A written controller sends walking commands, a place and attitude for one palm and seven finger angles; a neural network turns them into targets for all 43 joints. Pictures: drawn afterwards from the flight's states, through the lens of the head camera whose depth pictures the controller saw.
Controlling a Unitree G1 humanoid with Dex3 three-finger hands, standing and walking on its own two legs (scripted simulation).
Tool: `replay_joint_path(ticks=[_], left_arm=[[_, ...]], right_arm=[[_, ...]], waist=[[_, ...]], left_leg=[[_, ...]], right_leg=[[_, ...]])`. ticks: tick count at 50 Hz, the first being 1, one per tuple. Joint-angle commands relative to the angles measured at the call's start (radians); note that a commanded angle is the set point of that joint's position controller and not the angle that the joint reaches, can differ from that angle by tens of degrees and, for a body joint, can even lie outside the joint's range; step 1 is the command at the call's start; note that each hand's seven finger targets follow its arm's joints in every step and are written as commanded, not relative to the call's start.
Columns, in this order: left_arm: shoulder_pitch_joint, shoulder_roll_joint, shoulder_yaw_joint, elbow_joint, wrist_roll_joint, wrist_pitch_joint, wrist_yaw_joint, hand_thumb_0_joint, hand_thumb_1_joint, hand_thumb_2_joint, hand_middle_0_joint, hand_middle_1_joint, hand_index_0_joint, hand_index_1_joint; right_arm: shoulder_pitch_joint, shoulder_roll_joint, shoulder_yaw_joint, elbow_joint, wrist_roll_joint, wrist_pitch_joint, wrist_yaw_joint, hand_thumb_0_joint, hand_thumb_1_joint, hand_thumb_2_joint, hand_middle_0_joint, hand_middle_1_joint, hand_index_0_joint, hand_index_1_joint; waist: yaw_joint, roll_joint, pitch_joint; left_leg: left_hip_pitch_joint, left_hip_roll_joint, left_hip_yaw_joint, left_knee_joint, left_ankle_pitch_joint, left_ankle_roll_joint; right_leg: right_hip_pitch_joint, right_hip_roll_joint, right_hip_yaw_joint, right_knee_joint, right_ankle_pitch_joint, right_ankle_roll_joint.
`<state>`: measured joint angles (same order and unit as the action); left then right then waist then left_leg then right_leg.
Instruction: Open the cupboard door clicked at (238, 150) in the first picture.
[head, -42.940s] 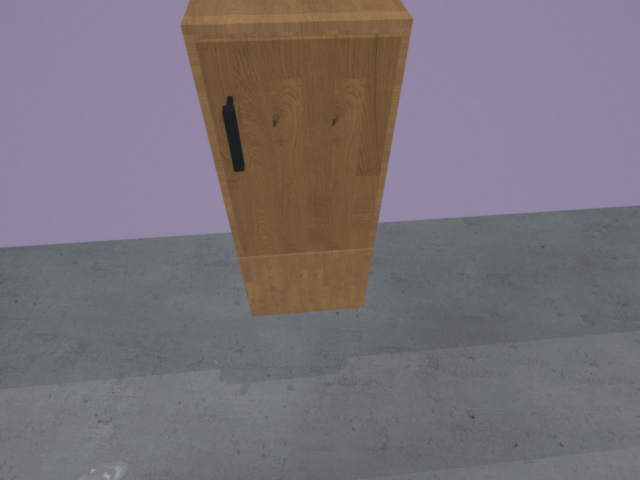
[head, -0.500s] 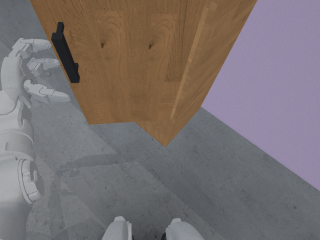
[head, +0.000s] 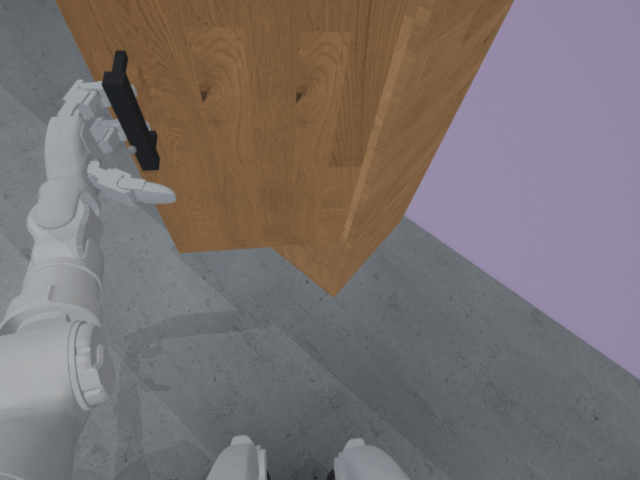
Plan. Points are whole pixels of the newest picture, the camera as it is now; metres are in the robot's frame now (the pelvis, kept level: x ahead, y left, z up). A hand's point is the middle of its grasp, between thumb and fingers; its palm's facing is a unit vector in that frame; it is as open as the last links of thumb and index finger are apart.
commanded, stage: slide the fingers in behind the handle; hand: left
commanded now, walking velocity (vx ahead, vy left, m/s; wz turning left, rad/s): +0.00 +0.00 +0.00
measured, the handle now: (136, 114) +0.55 +0.20 +0.09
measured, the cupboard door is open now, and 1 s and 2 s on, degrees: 47 47 69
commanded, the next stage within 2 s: close the thumb around the handle in 0.50 s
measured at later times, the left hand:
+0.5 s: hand (143, 151) +0.49 +0.19 +0.09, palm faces +0.07 -1.00 -0.01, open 14.0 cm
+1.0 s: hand (137, 151) +0.50 +0.20 +0.08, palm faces +0.07 -1.00 +0.00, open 9.5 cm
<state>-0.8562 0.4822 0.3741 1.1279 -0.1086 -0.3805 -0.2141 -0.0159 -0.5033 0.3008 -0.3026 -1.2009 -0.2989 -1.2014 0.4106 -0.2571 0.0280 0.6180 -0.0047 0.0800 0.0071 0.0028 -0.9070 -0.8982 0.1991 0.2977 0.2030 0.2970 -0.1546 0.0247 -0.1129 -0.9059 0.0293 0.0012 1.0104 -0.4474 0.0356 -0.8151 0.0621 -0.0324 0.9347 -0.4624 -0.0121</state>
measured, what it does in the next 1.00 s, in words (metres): stands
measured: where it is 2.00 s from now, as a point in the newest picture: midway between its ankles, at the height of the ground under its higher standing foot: outside the picture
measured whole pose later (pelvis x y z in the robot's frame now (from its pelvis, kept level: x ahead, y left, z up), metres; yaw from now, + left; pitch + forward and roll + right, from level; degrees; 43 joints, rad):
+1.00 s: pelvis +0.00 -0.01 +0.00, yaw +0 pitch +20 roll -3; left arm -0.88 0.51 0.39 1.17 -0.11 -0.38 -0.21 -0.01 0.15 0.58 -0.35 -1.27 -0.35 -1.27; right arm 0.40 -0.26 0.03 0.62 0.00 0.07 0.00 0.00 -0.91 -0.90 0.20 0.30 0.20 0.30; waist -0.16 0.02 -0.11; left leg -0.92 0.03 -0.01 1.01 -0.44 0.02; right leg -0.83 0.07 -0.04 0.95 -0.46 -0.03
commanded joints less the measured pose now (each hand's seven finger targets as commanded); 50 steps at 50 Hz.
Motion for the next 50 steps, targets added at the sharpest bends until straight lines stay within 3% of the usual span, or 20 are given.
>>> replay_joint_path(ticks=[1, 3, 6, 9, 11, 15, 20, 23, 24, 27, 29, 30, 34, 37, 39, 41, 43, 46, 48, 50], left_arm=[[-0.431, 0.213, 0.018, -0.190, -0.012, -0.058, 0.019, 0.000, -0.500, 0.300, -0.300, -1.200, -0.300, -1.200], [-0.467, 0.191, -0.004, -0.230, -0.009, -0.074, 0.026, 0.000, -0.500, 0.300, -0.300, -1.200, -0.300, -1.200], [-0.456, 0.192, 0.000, -0.191, -0.002, -0.081, 0.039, 0.000, -0.500, 0.300, -0.300, -1.200, -0.300, -1.200], [-0.464, 0.258, 0.048, -0.172, 0.004, -0.082, 0.046, 0.000, -0.500, 0.300, -0.300, -1.200, -0.300, -1.200], [-0.458, 0.254, 0.034, -0.162, 0.010, -0.080, 0.040, 0.000, -0.500, 0.300, -0.300, -1.200, -0.300, -1.200], [-0.454, 0.259, 0.046, -0.208, -0.002, -0.099, 0.029, 0.000, -0.500, 0.300, -0.300, -1.200, -0.300, -1.200], [-0.410, 0.202, 0.007, -0.184, -0.012, -0.082, 0.013, 0.000, -0.500, 0.300, -0.300, -1.200, -0.300, -1.200], [-0.461, 0.187, -0.007, -0.185, -0.019, -0.073, 0.020, 0.000, -0.500, 0.300, -0.300, -1.200, -0.300, -1.200], [-0.446, 0.230, 0.027, -0.180, -0.013, -0.074, 0.025, 0.000, -0.500, 0.300, -0.300, -1.200, -0.300, -1.200], [-0.443, 0.214, 0.006, -0.157, -0.007, -0.069, 0.022, 0.000, -0.500, 0.300, -0.300, -1.200, -0.300, -1.200], [-0.448, 0.252, 0.032, -0.158, -0.006, -0.076, 0.022, 0.000, -0.500, 0.300, -0.300, -1.200, -0.300, -1.200], [-0.472, 0.258, 0.031, -0.170, -0.005, -0.077, 0.022, 0.000, -0.500, 0.300, -0.300, -1.200, -0.300, -1.200], [-0.474, 0.272, 0.038, -0.174, -0.006, -0.087, 0.012, 0.000, -0.276, 0.396, -0.316, -1.224, -0.316, -1.224], [-0.499, 0.251, 0.017, -0.172, -0.007, -0.079, 0.007, 0.000, -0.108, 0.468, -0.328, -1.242, -0.328, -1.242], [-0.474, 0.280, 0.051, -0.176, -0.010, -0.083, 0.007, 0.000, 0.004, 0.516, -0.336, -1.254, -0.336, -1.254], [-0.490, 0.232, 0.012, -0.178, -0.013, -0.077, 0.002, 0.000, 0.116, 0.564, -0.344, -1.266, -0.344, -1.266], [-0.445, 0.288, 0.064, -0.161, -0.015, -0.074, 0.004, 0.000, 0.228, 0.612, -0.352, -1.278, -0.352, -1.278], [-0.450, 0.251, 0.030, -0.160, -0.013, -0.064, -0.002, 0.000, 0.396, 0.684, -0.364, -1.296, -0.364, -1.296], [-0.465, 0.301, 0.063, -0.175, -0.014, -0.070, -0.002, 0.000, 0.508, 0.732, -0.372, -1.308, -0.372, -1.308], [-0.483, 0.259, 0.029, -0.190, -0.014, -0.074, -0.007, 0.000, 0.620, 0.780, -0.380, -1.320, -0.380, -1.320]], right_arm=[[0.142, -0.187, -0.065, -0.056, 0.003, -0.012, -0.013, 0.000, -0.900, -0.900, 0.200, 0.300, 0.200, 0.300], [0.140, -0.182, -0.065, -0.058, 0.001, -0.017, -0.012, 0.000, -0.900, -0.900, 0.200, 0.300, 0.200, 0.300], [0.137, -0.182, -0.065, -0.048, 0.000, -0.019, -0.010, 0.000, -0.900, -0.900, 0.200, 0.300, 0.200, 0.300], [0.135, -0.188, -0.060, -0.052, -0.001, -0.021, -0.014, 0.000, -0.900, -0.900, 0.200, 0.300, 0.200, 0.300], [0.134, -0.186, -0.057, -0.058, 0.001, -0.021, -0.016, 0.000, -0.900, -0.900, 0.200, 0.300, 0.200, 0.300], [0.132, -0.184, -0.062, -0.059, 0.002, -0.026, -0.017, 0.000, -0.900, -0.900, 0.200, 0.300, 0.200, 0.300], [0.132, -0.182, -0.066, -0.057, 0.008, -0.022, -0.015, 0.000, -0.900, -0.900, 0.200, 0.300, 0.200, 0.300], [0.131, -0.181, -0.063, -0.054, 0.007, -0.022, -0.017, 0.000, -0.900, -0.900, 0.200, 0.300, 0.200, 0.300], [0.132, -0.185, -0.065, -0.050, 0.007, -0.022, -0.018, 0.000, -0.900, -0.900, 0.200, 0.300, 0.200, 0.300], [0.129, -0.182, -0.062, -0.055, 0.009, -0.025, -0.020, 0.000, -0.900, -0.900, 0.200, 0.300, 0.200, 0.300], [0.129, -0.186, -0.060, -0.054, 0.007, -0.026, -0.022, 0.000, -0.900, -0.900, 0.200, 0.300, 0.200, 0.300], [0.127, -0.185, -0.060, -0.053, 0.008, -0.027, -0.023, 0.000, -0.900, -0.900, 0.200, 0.300, 0.200, 0.300], [0.129, -0.184, -0.058, -0.051, 0.008, -0.031, -0.024, 0.000, -0.900, -0.900, 0.200, 0.300, 0.200, 0.300], [0.130, -0.185, -0.059, -0.049, 0.008, -0.032, -0.024, 0.000, -0.900, -0.900, 0.200, 0.300, 0.200, 0.300], [0.133, -0.190, -0.063, -0.049, 0.007, -0.033, -0.025, 0.000, -0.900, -0.900, 0.200, 0.300, 0.200, 0.300], [0.132, -0.183, -0.060, -0.050, 0.007, -0.034, -0.023, 0.000, -0.900, -0.900, 0.200, 0.300, 0.200, 0.300], [0.143, -0.191, -0.061, -0.051, 0.004, -0.031, -0.025, 0.000, -0.900, -0.900, 0.200, 0.300, 0.200, 0.300], [0.138, -0.186, -0.059, -0.053, 0.008, -0.027, -0.023, 0.000, -0.900, -0.900, 0.200, 0.300, 0.200, 0.300], [0.144, -0.191, -0.058, -0.053, 0.006, -0.026, -0.028, 0.000, -0.900, -0.900, 0.200, 0.300, 0.200, 0.300], [0.139, -0.185, -0.060, -0.049, 0.007, -0.029, -0.026, 0.000, -0.900, -0.900, 0.200, 0.300, 0.200, 0.300]], waist=[[-0.006, 0.091, -0.421], [-0.012, 0.118, -0.432], [-0.013, 0.096, -0.422], [-0.006, 0.083, -0.422], [-0.010, 0.075, -0.408], [0.002, 0.108, -0.483], [0.001, 0.087, -0.435], [-0.019, 0.074, -0.393], [-0.002, 0.079, -0.420], [-0.015, 0.053, -0.387], [-0.007, 0.064, -0.408], [-0.016, 0.069, -0.414], [-0.009, 0.096, -0.437], [-0.024, 0.096, -0.425], [-0.008, 0.099, -0.472], [-0.022, 0.106, -0.449], [-0.006, 0.086, -0.457], [-0.015, 0.074, -0.432], [-0.011, 0.083, -0.435], [-0.021, 0.110, -0.453]], left_leg=[[0.429, -0.001, -0.060, -0.098, 0.417, -0.007], [0.444, -0.004, -0.060, -0.094, 0.421, -0.006], [0.427, -0.004, -0.060, -0.092, 0.392, -0.006], [0.377, -0.011, -0.049, -0.093, 0.362, 0.000], [0.356, -0.012, -0.046, -0.096, 0.352, 0.002], [0.408, -0.011, -0.045, -0.085, 0.397, -0.001], [0.398, -0.011, -0.043, -0.093, 0.389, -0.001], [0.368, -0.015, -0.041, -0.095, 0.348, 0.006], [0.367, -0.015, -0.039, -0.095, 0.348, 0.004], [0.329, -0.017, -0.034, -0.098, 0.310, 0.008], [0.329, -0.017, -0.036, -0.093, 0.321, 0.008], [0.326, -0.017, -0.033, -0.089, 0.322, 0.010], [0.340, -0.016, -0.037, -0.082, 0.348, 0.006], [0.343, -0.014, -0.040, -0.083, 0.328, 0.007], [0.376, -0.012, -0.043, -0.076, 0.364, 0.005], [0.373, -0.013, -0.040, -0.078, 0.365, 0.006], [0.358, -0.015, -0.039, -0.076, 0.385, 0.008], [0.343, -0.014, -0.035, -0.079, 0.366, 0.008], [0.332, -0.014, -0.037, -0.078, 0.369, 0.009], [0.376, -0.010, -0.041, -0.074, 0.387, 0.005]], right_leg=[[0.067, 0.011, 0.000, -0.101, 0.358, -0.007], [0.063, 0.010, 0.002, -0.097, 0.361, -0.010], [0.056, 0.009, 0.006, -0.100, 0.342, -0.007], [0.095, 0.005, 0.017, -0.099, 0.347, -0.004], [0.105, 0.003, 0.020, -0.101, 0.349, -0.004], [0.123, 0.005, 0.024, -0.095, 0.387, -0.006], [0.109, 0.007, 0.017, -0.103, 0.385, -0.005], [0.104, 0.005, 0.022, -0.113, 0.363, -0.002], [0.120, 0.003, 0.027, -0.112, 0.365, -0.002], [0.125, 0.001, 0.033, -0.121, 0.345, 0.001], [0.131, 0.000, 0.036, -0.111, 0.356, -0.001], [0.135, -0.001, 0.040, -0.112, 0.363, 0.002], [0.134, -0.001, 0.038, -0.100, 0.380, -0.001], [0.112, 0.001, 0.036, -0.106, 0.354, 0.001], [0.113, 0.003, 0.032, -0.097, 0.371, -0.003], [0.106, 0.004, 0.030, -0.101, 0.377, 0.001], [0.137, 0.006, 0.031, -0.097, 0.401, -0.003], [0.126, 0.005, 0.030, -0.104, 0.392, 0.002], [0.141, 0.004, 0.033, -0.099, 0.398, -0.002], [0.104, 0.005, 0.029, -0.097, 0.394, 0.000]])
